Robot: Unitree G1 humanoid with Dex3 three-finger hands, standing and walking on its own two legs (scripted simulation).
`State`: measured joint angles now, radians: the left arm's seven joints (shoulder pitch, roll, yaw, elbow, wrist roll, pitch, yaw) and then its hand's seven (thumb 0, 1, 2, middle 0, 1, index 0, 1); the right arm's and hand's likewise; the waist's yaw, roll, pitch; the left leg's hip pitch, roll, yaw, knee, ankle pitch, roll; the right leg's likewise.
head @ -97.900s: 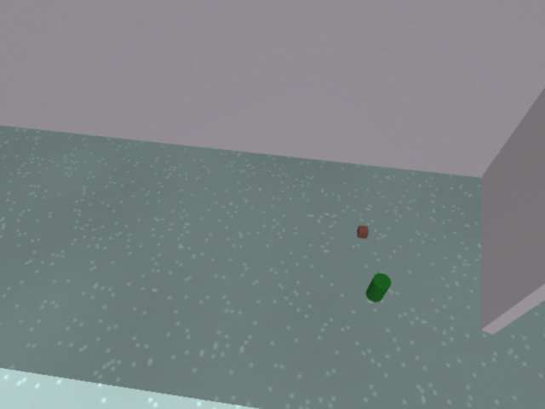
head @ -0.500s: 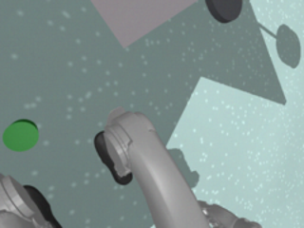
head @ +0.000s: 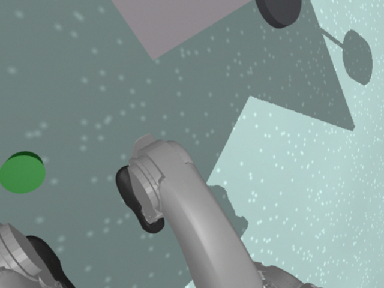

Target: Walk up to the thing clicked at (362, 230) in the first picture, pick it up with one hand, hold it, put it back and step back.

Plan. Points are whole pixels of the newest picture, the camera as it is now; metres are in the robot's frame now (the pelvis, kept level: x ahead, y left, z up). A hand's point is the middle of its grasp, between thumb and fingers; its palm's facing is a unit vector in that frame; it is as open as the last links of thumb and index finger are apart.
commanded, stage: rest palm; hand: left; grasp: from above
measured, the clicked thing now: out of the picture +0.57 +0.31 -0.34
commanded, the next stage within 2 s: withdraw in 0.06 s
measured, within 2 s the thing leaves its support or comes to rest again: neither
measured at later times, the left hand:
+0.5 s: hand out of the picture +0.54 +0.32 -0.20, palm faces +0.06 -0.43 -0.90, open 14.3 cm
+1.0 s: hand out of the picture +0.52 +0.26 -0.18, palm faces -0.46 -0.20 -0.86, open 14.2 cm
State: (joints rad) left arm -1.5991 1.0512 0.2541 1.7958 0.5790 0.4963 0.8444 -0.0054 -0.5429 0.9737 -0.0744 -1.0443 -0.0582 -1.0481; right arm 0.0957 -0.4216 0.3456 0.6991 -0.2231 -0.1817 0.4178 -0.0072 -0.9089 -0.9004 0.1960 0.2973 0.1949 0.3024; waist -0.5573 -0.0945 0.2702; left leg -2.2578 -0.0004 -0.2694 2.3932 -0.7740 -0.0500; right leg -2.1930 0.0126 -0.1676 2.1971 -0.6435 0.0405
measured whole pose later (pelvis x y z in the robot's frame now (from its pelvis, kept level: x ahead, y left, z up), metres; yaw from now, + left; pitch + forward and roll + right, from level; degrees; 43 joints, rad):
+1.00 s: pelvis -0.02 +0.00 -0.01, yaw +3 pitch +32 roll -10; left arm -1.31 0.81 0.00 1.50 1.11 0.13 0.20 0.00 -0.52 0.98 -0.07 -1.02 -0.08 -0.99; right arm 0.25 -0.37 0.24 0.62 -0.11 -0.05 0.20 0.00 -0.90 -0.89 0.20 0.30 0.20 0.30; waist -0.43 -0.02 0.15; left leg -2.26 0.00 -0.19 2.39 -0.70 -0.02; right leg -2.21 0.01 -0.10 2.22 -0.58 0.04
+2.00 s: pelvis -0.01 +0.01 +0.08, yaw +9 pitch +37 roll -6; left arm -0.93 0.55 -0.01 1.07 0.78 0.14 0.07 -0.01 -0.18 0.82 -0.19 -0.90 -0.23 -0.80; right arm 0.24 -0.27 0.05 0.61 -0.02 0.08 0.07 0.00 -0.89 -0.89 0.20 0.30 0.20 0.30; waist -0.20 0.05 -0.16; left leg -2.05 -0.01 -0.09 2.07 -0.67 0.01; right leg -2.02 -0.03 -0.02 1.97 -0.60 0.05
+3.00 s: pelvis +0.03 +0.00 +0.24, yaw +11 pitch +30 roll -3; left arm -0.73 0.33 0.15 1.16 0.40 0.33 0.35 -0.01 -0.23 0.79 -0.14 -0.84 -0.12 -0.80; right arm 0.23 -0.21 -0.01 0.77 -0.05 -0.08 0.00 0.00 -0.90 -0.89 0.20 0.30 0.20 0.30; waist -0.14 0.04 -0.19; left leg -1.43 0.02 -0.06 1.52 -0.62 -0.02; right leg -1.43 -0.01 -0.03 1.46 -0.56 0.02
